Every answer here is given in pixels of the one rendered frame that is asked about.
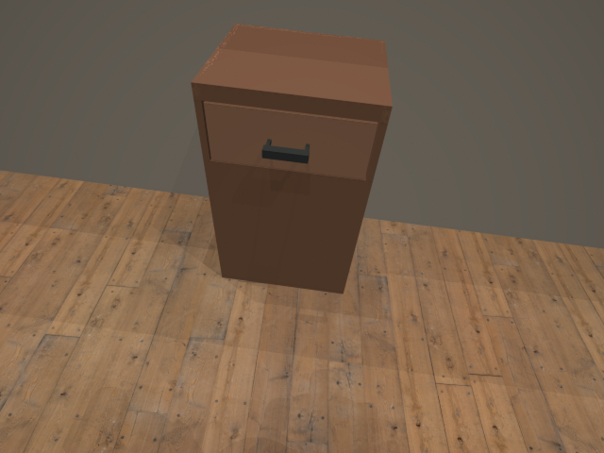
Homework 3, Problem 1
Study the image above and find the drawer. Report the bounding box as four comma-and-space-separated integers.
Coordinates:
204, 101, 378, 179

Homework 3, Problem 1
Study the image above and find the cabinet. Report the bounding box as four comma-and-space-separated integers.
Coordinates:
191, 24, 393, 294

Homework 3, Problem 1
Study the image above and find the handle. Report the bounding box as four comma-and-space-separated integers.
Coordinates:
262, 139, 310, 163

